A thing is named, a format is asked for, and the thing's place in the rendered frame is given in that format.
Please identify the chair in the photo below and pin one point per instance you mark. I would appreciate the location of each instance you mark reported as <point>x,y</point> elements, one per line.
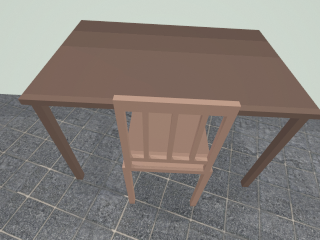
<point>168,135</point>

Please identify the table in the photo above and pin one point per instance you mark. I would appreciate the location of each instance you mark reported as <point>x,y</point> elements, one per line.
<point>100,59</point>

